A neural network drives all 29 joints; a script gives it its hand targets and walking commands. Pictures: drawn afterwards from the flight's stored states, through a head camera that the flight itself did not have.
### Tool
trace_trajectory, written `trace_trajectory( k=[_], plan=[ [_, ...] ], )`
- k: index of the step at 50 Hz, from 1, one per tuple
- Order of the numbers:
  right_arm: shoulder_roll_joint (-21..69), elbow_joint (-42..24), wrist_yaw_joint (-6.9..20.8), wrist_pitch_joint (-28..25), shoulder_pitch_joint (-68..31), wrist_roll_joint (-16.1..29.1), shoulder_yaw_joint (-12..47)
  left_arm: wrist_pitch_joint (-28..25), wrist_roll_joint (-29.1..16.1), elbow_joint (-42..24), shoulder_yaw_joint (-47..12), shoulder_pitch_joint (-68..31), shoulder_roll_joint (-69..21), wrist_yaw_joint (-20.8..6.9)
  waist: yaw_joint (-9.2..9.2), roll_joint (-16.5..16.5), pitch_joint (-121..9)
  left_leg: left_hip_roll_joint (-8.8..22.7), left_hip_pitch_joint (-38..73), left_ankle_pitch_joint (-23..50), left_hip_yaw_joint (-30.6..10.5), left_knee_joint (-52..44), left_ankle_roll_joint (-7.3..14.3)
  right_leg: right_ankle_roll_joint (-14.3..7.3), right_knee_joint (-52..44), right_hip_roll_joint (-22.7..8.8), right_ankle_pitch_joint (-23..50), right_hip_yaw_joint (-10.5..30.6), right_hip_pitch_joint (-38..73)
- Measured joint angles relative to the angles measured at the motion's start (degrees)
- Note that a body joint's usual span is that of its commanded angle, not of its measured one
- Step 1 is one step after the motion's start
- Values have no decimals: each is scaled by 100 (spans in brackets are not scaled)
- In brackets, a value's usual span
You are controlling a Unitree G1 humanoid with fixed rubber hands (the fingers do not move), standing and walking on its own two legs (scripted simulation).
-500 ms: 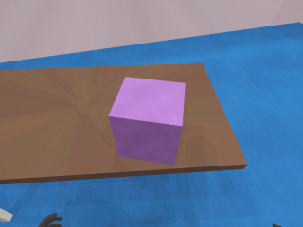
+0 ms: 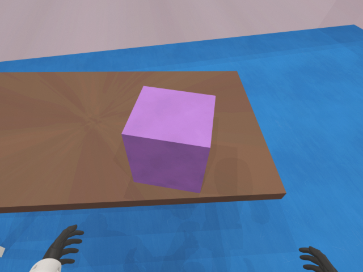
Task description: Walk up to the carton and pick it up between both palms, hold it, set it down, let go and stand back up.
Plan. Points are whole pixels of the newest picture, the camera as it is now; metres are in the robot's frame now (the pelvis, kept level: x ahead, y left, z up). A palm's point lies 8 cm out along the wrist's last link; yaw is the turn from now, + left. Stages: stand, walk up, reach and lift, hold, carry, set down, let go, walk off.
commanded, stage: reach and lift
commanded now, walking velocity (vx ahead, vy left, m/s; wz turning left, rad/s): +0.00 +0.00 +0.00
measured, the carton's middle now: (172, 141) +0.47 +0.05 -0.02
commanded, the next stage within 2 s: none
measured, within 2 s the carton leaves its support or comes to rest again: neither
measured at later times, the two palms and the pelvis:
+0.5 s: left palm (45, 259) +0.17 +0.29 -0.04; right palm out of the picture +0.15 -0.22 -0.03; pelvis -0.02 +0.00 +0.01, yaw +0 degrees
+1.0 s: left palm (54, 234) +0.21 +0.28 -0.01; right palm (268, 255) +0.18 -0.15 -0.01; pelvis +0.00 +0.01 +0.01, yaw +0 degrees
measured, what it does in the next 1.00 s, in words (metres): stands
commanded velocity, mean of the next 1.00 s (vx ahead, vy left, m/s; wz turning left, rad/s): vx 0.00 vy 0.00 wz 0.00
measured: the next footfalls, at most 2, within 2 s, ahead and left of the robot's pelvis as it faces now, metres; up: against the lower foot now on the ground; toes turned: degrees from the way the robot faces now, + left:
none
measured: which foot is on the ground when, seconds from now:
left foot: down 0.00-1.00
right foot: down 0.00-1.00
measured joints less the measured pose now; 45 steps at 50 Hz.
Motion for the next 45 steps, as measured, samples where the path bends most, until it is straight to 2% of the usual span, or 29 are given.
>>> trace_trajectory(
  k=[5, 14, 24, 30, 37, 45],
  plan=[
    [180, -77, -203, -61, -1, 236, 217, -138, 1, -53, 92, 4, 1, -93, 7, -229, 0, 13, 307, 230, 2, -404, -43, 0, -307, -1, 178, 2, 260],
    [639, -702, -451, 10, 119, 353, 392, -402, 0, -60, 98, 3, 0, -183, 76, -116, 89, 19, 518, 396, 4, -578, -51, 0, -621, -8, 413, 2, 536],
    [998, -1393, -767, 270, 141, 382, 536, -957, -3, -61, 96, 2, 1, -444, 119, 65, 51, 20, 597, 433, 8, -627, -49, 0, -657, -10, 451, 2, 607],
    [1093, -1911, -1040, 366, 206, 418, 767, -1270, -347, -59, 96, 3, 0, -715, 118, 129, 49, 22, 612, 433, 10, -661, -49, 0, -657, -10, 419, 1, 608],
    [1449, -2267, -1283, 391, 315, 505, 1033, -1586, -443, -116, 97, 2, 0, -901, 194, 46, 94, 26, 611, 391, 13, -694, -49, 0, -721, -11, 396, 1, 621],
    [1655, -2394, -1503, -64, 544, 732, 1216, -1982, -561, -492, 96, 1, 1, -1039, 305, -8, 192, 26, 612, 316, 18, -692, -49, 0, -802, -16, 366, 2, 658]
  ],
)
